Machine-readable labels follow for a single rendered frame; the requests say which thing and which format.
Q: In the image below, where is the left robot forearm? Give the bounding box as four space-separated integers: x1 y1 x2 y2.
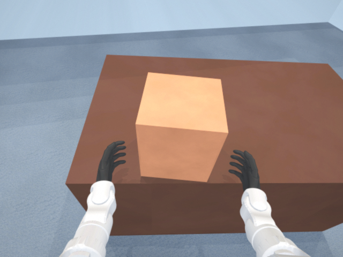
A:
59 180 116 257

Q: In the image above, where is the carton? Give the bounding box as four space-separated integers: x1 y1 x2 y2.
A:
136 72 228 182

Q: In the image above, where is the right robot hand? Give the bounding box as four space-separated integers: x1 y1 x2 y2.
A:
228 150 260 191

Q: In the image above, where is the left robot hand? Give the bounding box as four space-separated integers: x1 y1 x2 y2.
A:
96 141 126 182

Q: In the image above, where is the pedestal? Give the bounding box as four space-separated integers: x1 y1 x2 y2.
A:
65 55 343 236

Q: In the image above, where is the right robot forearm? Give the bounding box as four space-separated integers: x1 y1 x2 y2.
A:
240 188 309 257

